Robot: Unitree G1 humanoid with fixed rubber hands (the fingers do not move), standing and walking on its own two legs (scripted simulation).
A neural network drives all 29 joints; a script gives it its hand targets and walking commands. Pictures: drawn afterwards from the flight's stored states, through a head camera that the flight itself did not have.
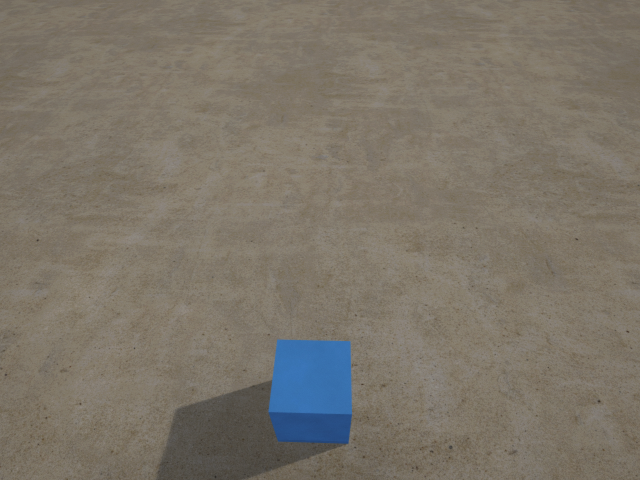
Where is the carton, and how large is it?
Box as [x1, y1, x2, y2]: [268, 340, 351, 443]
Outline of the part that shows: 277,340 268,411 278,441 347,443 351,418 350,341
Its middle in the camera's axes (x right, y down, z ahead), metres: -0.02 +0.46 +1.13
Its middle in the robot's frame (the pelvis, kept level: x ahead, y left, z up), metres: +0.48 +0.04 -0.66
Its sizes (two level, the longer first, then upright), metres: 0.210 0.200 0.250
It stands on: the floor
